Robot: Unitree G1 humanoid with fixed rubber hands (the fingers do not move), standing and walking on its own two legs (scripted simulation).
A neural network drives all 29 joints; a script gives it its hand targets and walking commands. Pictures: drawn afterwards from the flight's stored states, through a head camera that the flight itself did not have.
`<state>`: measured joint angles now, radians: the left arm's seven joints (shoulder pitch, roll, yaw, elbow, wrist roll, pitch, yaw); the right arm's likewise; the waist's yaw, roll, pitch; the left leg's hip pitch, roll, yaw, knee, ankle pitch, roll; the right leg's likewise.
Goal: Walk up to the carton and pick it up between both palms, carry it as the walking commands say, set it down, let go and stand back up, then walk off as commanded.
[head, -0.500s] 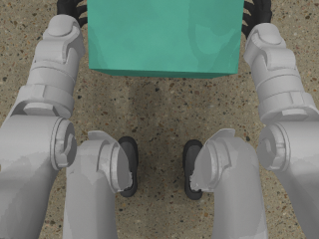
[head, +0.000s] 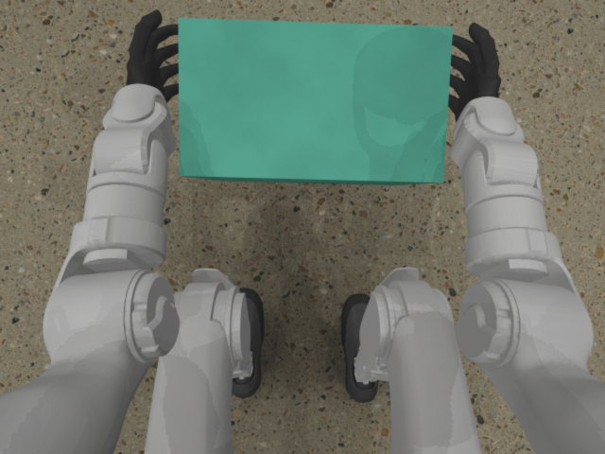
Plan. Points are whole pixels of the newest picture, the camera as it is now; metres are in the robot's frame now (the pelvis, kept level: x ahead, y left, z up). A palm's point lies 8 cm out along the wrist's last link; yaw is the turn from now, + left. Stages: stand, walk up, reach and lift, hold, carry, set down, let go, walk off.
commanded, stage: reach and lift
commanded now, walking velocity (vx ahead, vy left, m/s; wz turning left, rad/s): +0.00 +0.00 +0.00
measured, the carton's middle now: (311, 120) +0.52 +0.00 -0.16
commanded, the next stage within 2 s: none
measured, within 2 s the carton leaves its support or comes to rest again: neither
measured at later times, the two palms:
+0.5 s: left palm (112, 74) +0.51 +0.19 -0.01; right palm (508, 87) +0.50 -0.18 -0.01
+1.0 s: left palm (56, 48) +0.49 +0.18 +0.07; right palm (579, 63) +0.48 -0.18 +0.07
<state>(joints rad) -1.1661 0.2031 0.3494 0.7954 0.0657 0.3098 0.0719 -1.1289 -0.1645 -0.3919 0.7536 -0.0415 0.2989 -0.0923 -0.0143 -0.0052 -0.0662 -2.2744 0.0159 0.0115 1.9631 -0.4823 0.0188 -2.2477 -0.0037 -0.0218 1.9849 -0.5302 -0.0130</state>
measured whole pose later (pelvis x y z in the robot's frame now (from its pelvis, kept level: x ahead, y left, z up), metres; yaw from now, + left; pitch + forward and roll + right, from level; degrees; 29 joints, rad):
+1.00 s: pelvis +0.01 +0.00 +0.12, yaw +0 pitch +44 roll +0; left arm -0.94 0.07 0.45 0.67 0.22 0.40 0.02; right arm -0.92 -0.04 -0.47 0.66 -0.18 0.38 -0.06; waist -0.01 -0.01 -0.26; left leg -1.91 0.01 0.02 1.58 -0.43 0.02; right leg -1.90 0.01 0.00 1.60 -0.47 0.00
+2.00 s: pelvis +0.06 +0.00 +0.26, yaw +0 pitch +33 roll -1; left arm -0.61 -0.04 0.45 0.52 0.27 0.40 -0.06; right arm -0.59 0.07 -0.47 0.49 -0.24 0.39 0.04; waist -0.01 0.00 -0.25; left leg -1.28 0.00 0.00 1.05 -0.35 0.02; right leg -1.26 0.02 0.00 1.06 -0.37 0.00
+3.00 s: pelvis +0.10 +0.00 +0.35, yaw +0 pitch +7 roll +0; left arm -0.37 -0.08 0.39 0.43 0.31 0.51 -0.08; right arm -0.35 0.11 -0.41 0.41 -0.30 0.51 0.06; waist -0.01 -0.01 -0.11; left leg -0.40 -0.01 0.00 0.46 -0.18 0.01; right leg -0.38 0.01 0.01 0.47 -0.21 -0.01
